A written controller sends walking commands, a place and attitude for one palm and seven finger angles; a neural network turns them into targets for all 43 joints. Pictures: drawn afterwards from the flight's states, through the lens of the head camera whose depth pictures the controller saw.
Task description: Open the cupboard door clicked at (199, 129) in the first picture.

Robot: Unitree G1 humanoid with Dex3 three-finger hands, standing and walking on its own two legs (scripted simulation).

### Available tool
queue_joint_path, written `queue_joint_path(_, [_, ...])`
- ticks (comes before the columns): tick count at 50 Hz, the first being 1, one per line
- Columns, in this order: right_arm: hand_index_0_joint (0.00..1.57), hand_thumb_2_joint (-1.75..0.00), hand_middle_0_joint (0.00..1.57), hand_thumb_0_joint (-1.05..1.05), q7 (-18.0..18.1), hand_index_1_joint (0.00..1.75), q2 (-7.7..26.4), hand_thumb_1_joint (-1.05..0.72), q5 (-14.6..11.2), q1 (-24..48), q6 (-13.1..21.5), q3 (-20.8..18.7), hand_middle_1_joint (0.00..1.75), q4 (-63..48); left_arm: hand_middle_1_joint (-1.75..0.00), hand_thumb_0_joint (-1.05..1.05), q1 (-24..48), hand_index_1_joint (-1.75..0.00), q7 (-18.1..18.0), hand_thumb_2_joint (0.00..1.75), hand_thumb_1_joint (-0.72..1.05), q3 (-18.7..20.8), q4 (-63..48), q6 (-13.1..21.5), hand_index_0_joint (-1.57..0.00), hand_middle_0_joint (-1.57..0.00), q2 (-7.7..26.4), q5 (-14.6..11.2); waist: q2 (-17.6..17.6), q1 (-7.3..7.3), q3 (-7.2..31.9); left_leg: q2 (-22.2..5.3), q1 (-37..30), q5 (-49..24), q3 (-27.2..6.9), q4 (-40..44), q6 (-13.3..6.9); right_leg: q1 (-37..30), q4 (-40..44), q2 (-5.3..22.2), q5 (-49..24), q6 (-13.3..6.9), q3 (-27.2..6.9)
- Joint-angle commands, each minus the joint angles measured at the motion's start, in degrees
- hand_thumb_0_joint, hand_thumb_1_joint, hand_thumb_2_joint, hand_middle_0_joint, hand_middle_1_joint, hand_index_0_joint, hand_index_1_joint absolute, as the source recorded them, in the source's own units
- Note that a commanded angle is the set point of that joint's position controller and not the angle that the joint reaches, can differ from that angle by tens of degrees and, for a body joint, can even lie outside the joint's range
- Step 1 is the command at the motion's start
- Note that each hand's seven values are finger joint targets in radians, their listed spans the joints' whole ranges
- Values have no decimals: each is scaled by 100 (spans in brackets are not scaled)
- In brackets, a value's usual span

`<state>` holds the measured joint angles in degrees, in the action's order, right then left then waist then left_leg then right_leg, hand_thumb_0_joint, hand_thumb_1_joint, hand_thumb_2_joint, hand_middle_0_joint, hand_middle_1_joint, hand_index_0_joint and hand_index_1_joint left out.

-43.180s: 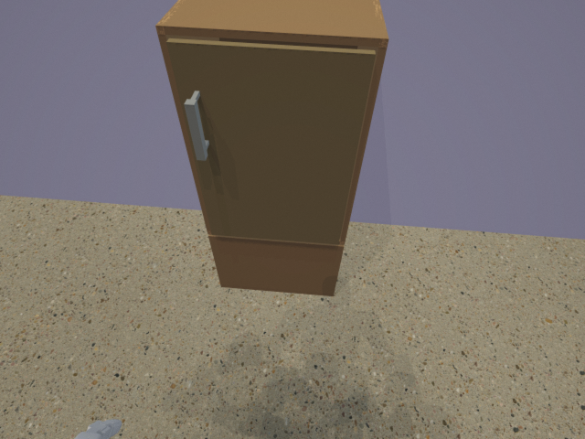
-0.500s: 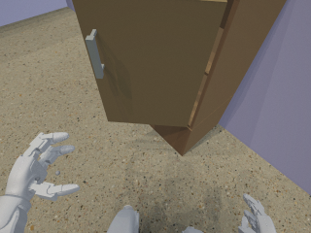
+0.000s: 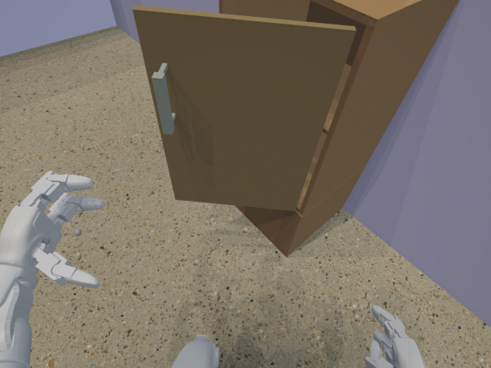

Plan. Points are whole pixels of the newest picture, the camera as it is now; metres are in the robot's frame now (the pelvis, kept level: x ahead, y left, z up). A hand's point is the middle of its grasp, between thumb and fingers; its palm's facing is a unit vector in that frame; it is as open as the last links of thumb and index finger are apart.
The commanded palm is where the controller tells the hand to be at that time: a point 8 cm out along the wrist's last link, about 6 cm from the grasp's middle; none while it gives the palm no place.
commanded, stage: raise the hand with hooked fingers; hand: left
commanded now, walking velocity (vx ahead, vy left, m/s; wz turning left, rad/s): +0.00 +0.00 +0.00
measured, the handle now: (166, 99) +0.62 +0.22 +0.07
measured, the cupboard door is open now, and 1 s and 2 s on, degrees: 44 44 44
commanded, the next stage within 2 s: move the hooked fingers beside the handle in 0.56 s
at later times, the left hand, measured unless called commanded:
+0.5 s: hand (95, 225) +0.29 +0.25 +0.08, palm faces -0.01 -1.00 -0.02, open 14.0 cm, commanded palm +0.27 +0.30 +0.09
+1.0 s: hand (113, 190) +0.36 +0.24 +0.09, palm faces -0.04 -1.00 -0.01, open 14.0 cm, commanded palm +0.34 +0.30 +0.08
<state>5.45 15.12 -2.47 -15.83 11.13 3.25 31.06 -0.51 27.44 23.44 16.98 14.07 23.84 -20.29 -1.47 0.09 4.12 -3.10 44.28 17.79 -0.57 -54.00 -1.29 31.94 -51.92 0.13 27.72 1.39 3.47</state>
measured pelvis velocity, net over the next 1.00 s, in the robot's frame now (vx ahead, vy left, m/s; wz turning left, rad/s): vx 0.01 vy -0.02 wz -0.01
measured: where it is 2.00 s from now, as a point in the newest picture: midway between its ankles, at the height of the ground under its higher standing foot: outside the picture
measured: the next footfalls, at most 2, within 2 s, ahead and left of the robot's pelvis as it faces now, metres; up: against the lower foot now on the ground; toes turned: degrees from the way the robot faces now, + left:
none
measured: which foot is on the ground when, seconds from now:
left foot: down 0.00-1.00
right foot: down 0.00-1.00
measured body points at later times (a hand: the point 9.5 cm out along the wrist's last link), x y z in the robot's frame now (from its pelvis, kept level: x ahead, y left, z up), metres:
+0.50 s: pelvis +0.01 -0.02 +0.00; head +0.04 -0.01 +0.45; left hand +0.29 +0.30 +0.09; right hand +0.16 -0.27 -0.07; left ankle +0.09 +0.10 -0.68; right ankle -0.01 -0.14 -0.68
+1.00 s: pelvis +0.01 -0.02 +0.00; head +0.06 -0.01 +0.44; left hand +0.35 +0.30 +0.09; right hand +0.15 -0.28 -0.09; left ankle +0.09 +0.10 -0.68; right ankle -0.01 -0.14 -0.68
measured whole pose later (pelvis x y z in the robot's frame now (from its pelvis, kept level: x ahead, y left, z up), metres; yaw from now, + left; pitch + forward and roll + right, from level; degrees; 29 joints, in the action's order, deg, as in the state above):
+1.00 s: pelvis +0.01 -0.02 +0.00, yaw -1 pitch +10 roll -3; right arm 5.7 16.0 -2.5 -15.9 8.2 2.4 33.6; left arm 16.6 29.8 23.6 34.6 14.8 25.8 -18.2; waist -1.8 1.2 4.7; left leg -4.0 46.6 18.5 -0.6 -54.5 0.1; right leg 35.1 -53.7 -0.8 29.0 0.2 3.2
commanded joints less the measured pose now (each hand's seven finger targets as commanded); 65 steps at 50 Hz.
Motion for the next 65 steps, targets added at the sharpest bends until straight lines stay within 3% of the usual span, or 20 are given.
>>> queue_joint_path(1, [20, -90, 20, 0, 143, 30, 917, -90, -58, 193, 269, -424, 30, -744, -120, 0, 1306, -120, 126, 30, -50, 511, -673, 137, -30, -30, 1468, -191, -531, 19, 1096, 171, -1960, 608, -362, 1214, 23, 693, 1003, -349, -277, -278, 48])
queue_joint_path(2, [20, -90, 20, 0, 149, 30, 933, -90, -81, 205, 268, -432, 30, -757, -120, 0, 1362, -120, 189, 30, -50, 480, -657, 71, -30, -30, 1487, -188, -636, 14, 1135, 174, -2032, 474, -317, 1204, 18, 701, 1037, -335, -349, -269, 35])
queue_joint_path(5, [20, -90, 20, 0, 138, 30, 942, -90, -78, 152, 247, -449, 30, -785, -120, 0, 1301, -120, 315, 30, -50, 451, -435, -60, -30, -30, 1450, -241, -332, 2, 1133, 204, -1957, 260, -247, 1152, -7, 618, 1116, -336, -435, -247, 20])
queue_joint_path(16, [20, -90, 20, 0, 67, 30, 913, -90, -28, 112, 229, -488, 30, -752, -120, 0, 1531, -120, 154, 30, -50, 682, -620, 447, -30, -30, 1607, -279, -346, -24, 1239, 233, -1854, -12, -119, 903, -32, 543, 1043, -337, -482, -241, -149])
queue_joint_path(19, [20, -90, 20, 0, 74, 30, 902, -90, -42, 136, 221, -497, 30, -753, -120, 0, 1464, -120, 202, 30, -50, 637, -676, 442, -30, -30, 1581, -253, -546, -33, 1449, 229, -2010, -183, -86, 876, -40, 531, 1031, -315, -692, -219, -180])
queue_joint_path(32, [20, -90, 20, 0, 76, 30, 897, -90, -58, 159, 153, -476, 30, -715, -120, 0, 1453, -120, 325, 30, -50, 556, -295, 288, -30, -30, 1456, -324, -251, -19, 1277, 242, -1823, -438, -41, 741, -44, 492, 1016, -300, -1105, -179, -252])
queue_joint_path(33, [20, -90, 20, 0, 74, 30, 892, -90, -57, 166, 144, -476, 30, -735, -120, 0, 1529, -120, 328, 30, -50, 513, -373, 295, -30, -30, 1438, -316, -358, -4, 1295, 244, -1871, -428, -45, 754, -44, 525, 1013, -294, -1103, -181, -238])
queue_joint_path(35, [20, -90, 20, 0, 104, 30, 936, -90, -51, 133, 106, -468, 30, -668, -120, 0, 2003, -120, 304, 30, -50, 577, -175, 298, -30, -30, 1612, -254, -238, 95, 1195, 230, -1794, -284, -80, 739, -41, 674, 997, -311, -951, -181, -214])
queue_joint_path(39, [20, -90, 20, 0, 151, 30, 927, -90, -34, 88, 100, -454, 30, -562, -120, 0, 2830, -120, 234, 30, -50, 401, 34, 453, -30, -30, 1541, -152, -326, 188, 1302, 207, -1907, -143, -152, 695, -36, 895, 924, -313, -734, -210, -196])
queue_joint_path(40, [20, -90, 20, 0, 161, 30, 933, -90, -30, 83, 96, -458, 30, -535, -120, 0, 2980, -120, 222, 30, -50, 406, 88, 476, -30, -30, 1592, -119, -482, 167, 1393, 210, -1934, -130, -150, 689, -27, 896, 900, -307, -697, -225, -194])
queue_joint_path(42, [20, -90, 20, 0, 179, 30, 959, -90, -20, 40, 75, -463, 30, -451, -120, 0, 3196, -120, 203, 30, -50, 544, 322, 518, -30, -30, 1822, -58, -415, 160, 1557, 194, -1933, -209, -160, 622, -28, 855, 873, -304, -729, -232, -231])
queue_joint_path(45, [20, -90, 20, 0, 143, 30, 950, -90, -12, 1, 42, -479, 30, -447, -120, 0, 3198, -120, 216, 30, -50, 425, 380, 517, -30, -30, 1723, 19, -692, 74, 1903, 186, -2234, -487, -201, 645, -2, 841, 761, -303, -990, -270, -139])
queue_joint_path(46, [20, -90, 20, 0, 130, 30, 951, -90, -3, -39, 31, -484, 30, -462, -120, 0, 3150, -120, 219, 30, -50, 411, 383, 492, -30, -30, 1703, 8, -538, 76, 2029, 192, -2230, -599, -195, 609, -29, 742, 734, -325, -1117, -270, -133])
queue_joint_path(47, [20, -90, 20, 0, 120, 30, 971, -90, -14, -55, -12, -493, 30, -449, -120, 0, 3038, -120, 197, 30, -50, 573, 573, 435, -30, -30, 1877, 35, -520, 23, 2013, 169, -2183, -632, -182, 631, -13, 749, 737, -320, -1165, -261, -128])
queue_joint_path(48, [20, -90, 20, 0, 110, 30, 962, -90, -19, -45, -55, -479, 30, -448, -120, 0, 3246, -120, 191, 30, -50, 440, 662, 386, -30, -30, 1785, 59, -495, 108, 1851, 178, -2091, -543, -168, 639, -22, 826, 763, -314, -1130, -241, -125])
queue_joint_path(50, [20, -90, 20, 0, 93, 30, 981, -90, -14, -83, -131, -466, 30, -424, -120, 0, 3512, -120, 149, 30, -50, 557, 1019, 308, -30, -30, 1956, 101, -422, 113, 1608, 184, -1838, -381, -161, 657, -22, 858, 786, -312, -997, -238, -129])
queue_joint_path(52, [20, -90, 20, 0, 89, 30, 1013, -90, -7, -164, -200, -475, 30, -417, -120, 0, 3513, -120, 102, 30, -50, 800, 1346, 292, -30, -30, 2213, 141, -265, 63, 1613, 182, -1684, -479, -130, 624, -31, 760, 756, -314, -1110, -244, -149])
queue_joint_path(59, [20, -90, 20, 0, 17, 30, 1020, -90, 15, -372, -348, -546, 30, -349, -120, 0, 4161, -120, 100, 30, -50, 551, 1337, 687, -30, -30, 2048, 250, -630, 192, 2084, 137, -2111, -749, -180, 503, -7, 1045, 593, -367, -1247, -275, -114])
queue_joint_path(61, [20, -90, 20, 0, 25, 30, 1016, -90, 8, -427, -383, -555, 30, -293, -120, 0, 4502, -120, 125, 30, -50, 423, 1477, 736, -30, -30, 1940, 247, -485, 299, 1985, 132, -2048, -628, -202, 466, -41, 1157, 613, -385, -1124, -277, -106])
queue_joint_path(65, [20, -90, 20, 0, 53, 30, 1105, -90, 3, -554, -523, -541, 30, -146, -120, 0, 5028, -120, 148, 30, -50, 570, 2415, 607, -30, -30, 2330, 400, -292, 390, 1640, 119, -1606, -236, -205, 465, -57, 1372, 638, -345, -798, -244, -125])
